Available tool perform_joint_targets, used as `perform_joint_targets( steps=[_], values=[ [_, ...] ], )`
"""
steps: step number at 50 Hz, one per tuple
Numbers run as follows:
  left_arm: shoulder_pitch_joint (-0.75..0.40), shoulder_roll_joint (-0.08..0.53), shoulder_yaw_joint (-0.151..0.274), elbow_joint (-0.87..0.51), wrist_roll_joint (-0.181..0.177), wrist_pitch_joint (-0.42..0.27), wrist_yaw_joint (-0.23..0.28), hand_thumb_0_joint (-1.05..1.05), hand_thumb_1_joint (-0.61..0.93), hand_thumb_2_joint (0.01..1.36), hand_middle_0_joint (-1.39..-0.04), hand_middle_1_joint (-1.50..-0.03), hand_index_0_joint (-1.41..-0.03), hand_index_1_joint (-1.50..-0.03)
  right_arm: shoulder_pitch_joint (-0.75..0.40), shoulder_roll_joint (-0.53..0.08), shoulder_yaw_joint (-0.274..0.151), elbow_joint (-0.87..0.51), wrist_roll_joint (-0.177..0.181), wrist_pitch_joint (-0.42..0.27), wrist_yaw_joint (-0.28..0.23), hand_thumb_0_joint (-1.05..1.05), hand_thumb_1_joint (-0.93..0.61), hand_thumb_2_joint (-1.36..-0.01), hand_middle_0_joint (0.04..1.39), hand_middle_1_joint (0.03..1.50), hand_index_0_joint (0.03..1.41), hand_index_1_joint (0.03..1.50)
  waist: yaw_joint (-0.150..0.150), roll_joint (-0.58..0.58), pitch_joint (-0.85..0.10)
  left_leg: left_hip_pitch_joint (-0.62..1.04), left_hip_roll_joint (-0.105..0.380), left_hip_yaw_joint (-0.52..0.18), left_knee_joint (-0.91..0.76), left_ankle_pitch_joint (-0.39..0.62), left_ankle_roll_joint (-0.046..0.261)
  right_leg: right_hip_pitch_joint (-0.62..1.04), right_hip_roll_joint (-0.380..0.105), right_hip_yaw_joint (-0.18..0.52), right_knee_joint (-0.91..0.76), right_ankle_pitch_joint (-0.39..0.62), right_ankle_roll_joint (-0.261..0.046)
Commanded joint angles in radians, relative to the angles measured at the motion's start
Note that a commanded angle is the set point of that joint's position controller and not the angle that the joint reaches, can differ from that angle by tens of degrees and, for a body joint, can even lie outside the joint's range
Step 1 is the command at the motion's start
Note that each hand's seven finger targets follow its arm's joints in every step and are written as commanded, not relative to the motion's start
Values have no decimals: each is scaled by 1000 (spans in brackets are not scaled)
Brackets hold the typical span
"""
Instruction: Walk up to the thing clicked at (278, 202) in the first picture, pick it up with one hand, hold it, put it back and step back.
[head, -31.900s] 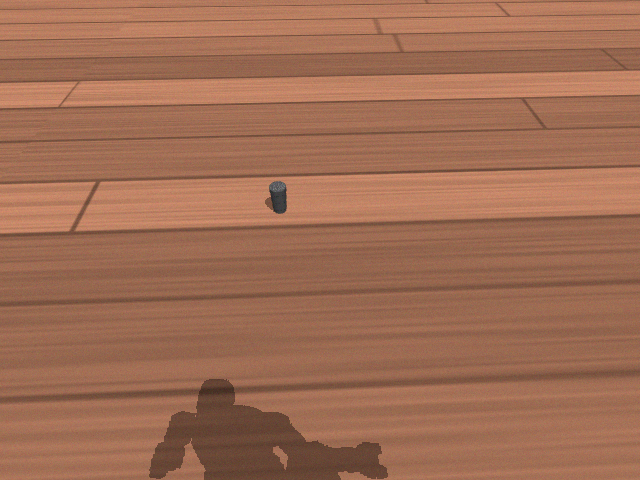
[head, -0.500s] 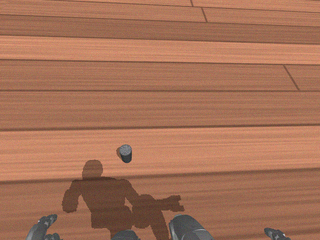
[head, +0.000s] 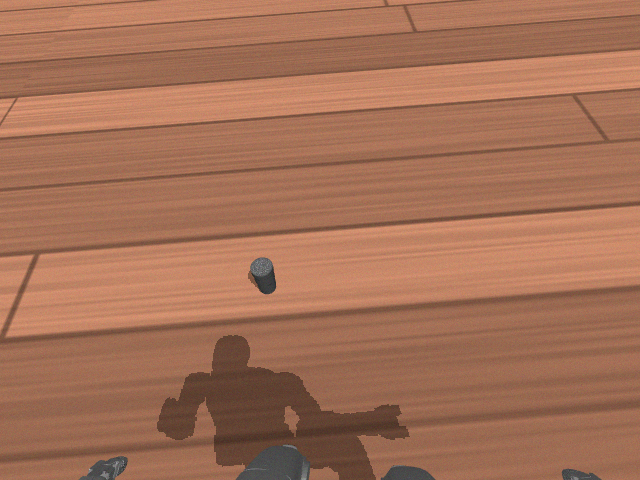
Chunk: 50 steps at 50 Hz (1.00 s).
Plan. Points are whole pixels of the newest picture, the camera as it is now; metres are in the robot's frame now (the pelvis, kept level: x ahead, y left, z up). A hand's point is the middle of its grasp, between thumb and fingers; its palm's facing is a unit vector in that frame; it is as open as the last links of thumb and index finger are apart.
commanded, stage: step back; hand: left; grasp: from the side
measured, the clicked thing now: (264, 277) +0.77 +0.26 -0.69
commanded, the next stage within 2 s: stand in 1.60 s
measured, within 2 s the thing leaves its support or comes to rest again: neither
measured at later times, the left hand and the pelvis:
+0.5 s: hand out of the picture -0.11 +0.22 -0.15, palm faces +0.00 -0.91 -0.42, open 7.4 cm; pelvis -0.17 -0.05 -0.01, yaw -1 degrees
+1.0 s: hand out of the picture -0.18 +0.23 -0.14, palm faces +0.09 -0.91 -0.41, open 7.4 cm; pelvis -0.22 -0.05 +0.00, yaw +5 degrees
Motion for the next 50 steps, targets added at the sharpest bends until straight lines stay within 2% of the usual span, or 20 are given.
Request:
perform_joint_targets(
  steps=[1,4,6,7,10,16,20,21,22,23,26,33,37,38,40,41,43,48,49,50],
  values=[
    [-29,257,73,-112,-9,-19,24,0,900,900,-200,-300,-200,-300,8,-143,-39,-71,-14,-38,-7,0,-900,-900,200,300,200,300,29,-198,-174,8,51,66,-328,13,10,244,-218,200,-80,520,-183],
    [-39,231,48,-123,-23,-3,16,0,900,900,-200,-300,-200,-300,65,-165,-57,-39,-26,-43,-6,0,-900,-900,200,300,200,300,4,-123,-219,237,100,21,-623,362,51,103,-153,152,37,384,-101],
    [-93,217,49,-142,-40,-2,23,0,900,900,-200,-300,-200,-300,14,-355,-92,-69,-24,-38,5,0,-900,-900,200,300,200,300,-31,232,-208,189,467,-416,-666,637,293,-100,81,-4,326,-297,-10],
    [-132,233,62,-131,-26,0,29,0,900,900,-200,-300,-200,-300,4,-336,-92,-69,-33,-44,2,0,-900,-900,200,300,200,300,-49,187,-162,93,506,-483,-686,628,347,-84,82,115,505,-355,-6],
    [-39,217,60,-71,-45,5,22,0,900,900,-200,-300,-200,-300,-84,-238,-57,-77,-33,-43,-12,0,-900,-900,200,300,200,300,26,95,-147,118,365,-184,-597,704,261,-119,118,156,638,-231,-19],
    [-10,200,50,-48,-28,-20,12,0,900,900,-200,-300,-200,-300,-54,-217,-61,-90,-39,-20,-2,0,-900,-900,200,300,200,300,-19,197,-184,280,350,-166,-556,586,258,-82,56,50,219,-223,28],
    [108,202,53,52,-11,-53,13,0,900,900,-200,-300,-200,-300,-78,-215,-54,-78,-21,10,10,0,-900,-900,200,300,200,300,24,140,-243,139,256,-70,-398,352,157,195,61,-12,-285,17,-9],
    [94,274,74,45,7,-63,15,0,900,900,-200,-300,-200,-300,-72,-147,-35,-91,-17,9,15,0,-900,-900,200,300,200,300,16,-48,-182,-97,129,-35,-259,136,86,240,-72,255,-304,-75,-50],
    [23,412,105,10,6,-56,14,0,900,900,-200,-300,-200,-300,-126,-134,-40,-115,-13,7,-1,0,-900,-900,200,300,200,300,59,-278,-143,-128,13,-42,-83,-104,26,3,-351,546,-385,-141,-229],
    [-39,435,108,-20,5,-62,19,0,900,900,-200,-300,-200,-300,-146,-190,-63,-110,-17,13,-5,0,-900,-900,200,300,200,300,52,-238,-58,-77,62,-153,93,-109,6,-179,-435,645,-431,-197,-297],
    [-108,288,71,-8,0,-76,29,0,900,900,-200,-300,-200,-300,-64,-174,-49,-40,-5,-2,5,0,-900,-900,200,300,200,300,-30,-87,-53,-117,0,-101,132,57,10,-17,-200,241,-233,164,-156],
    [27,314,88,29,7,-89,15,0,900,900,-200,-300,-200,-300,-113,-170,-52,-24,-38,-26,37,0,-900,-900,200,300,200,300,75,-175,-71,-85,79,-9,-248,-33,-8,151,-230,306,-311,-351,-183],
    [-29,293,60,31,-4,-74,-3,0,900,900,-200,-300,-200,-300,27,-143,-59,59,-28,-54,42,0,-900,-900,200,300,200,300,-6,-155,-114,276,46,114,-615,119,37,-8,-176,159,-216,-189,-128],
    [-4,249,39,34,-5,-70,-5,0,900,900,-200,-300,-200,-300,55,-168,-72,75,-33,-59,38,0,-900,-900,200,300,200,300,-21,-63,-125,404,71,37,-636,124,50,-120,-124,100,-119,-195,-91],
    [-88,230,35,32,-25,-72,-4,0,900,900,-200,-300,-200,-300,49,-303,-90,57,-39,-68,35,0,-900,-900,200,300,200,300,-64,153,-95,268,421,-512,-827,-369,243,-259,18,-29,186,-277,-6],
    [-93,268,45,37,-19,-77,-5,0,900,900,-200,-300,-200,-300,14,-295,-89,48,-35,-74,36,0,-900,-900,200,300,200,300,-48,97,-41,178,424,-483,-834,-337,267,-206,-5,31,250,-252,-12],
    [-48,229,35,61,-29,-87,-16,0,900,900,-200,-300,-200,-300,-40,-216,-60,44,-39,-83,30,0,-900,-900,200,300,200,300,-12,83,-40,233,325,-304,-764,-93,205,-193,-19,32,186,-168,-18],
    [63,211,46,137,-15,-106,-14,0,900,900,-200,-300,-200,-300,-93,-197,-58,32,-30,-53,41,0,-900,-900,200,300,200,300,35,140,-70,10,242,-107,-616,-70,141,194,67,-83,-155,-20,-15],
    [81,228,57,149,-9,-111,-7,0,900,900,-200,-300,-200,-300,-69,-151,-44,34,-24,-48,39,0,-900,-900,200,300,200,300,47,67,-78,-66,199,-68,-511,-74,108,291,55,-21,-209,-30,-23],
    [113,302,72,146,2,-117,2,0,900,900,-200,-300,-200,-300,-92,-101,-30,10,-20,-50,37,0,-900,-900,200,300,200,300,74,-110,-78,-222,82,-10,-292,-92,58,312,-138,344,-340,-272,-103]
  ],
)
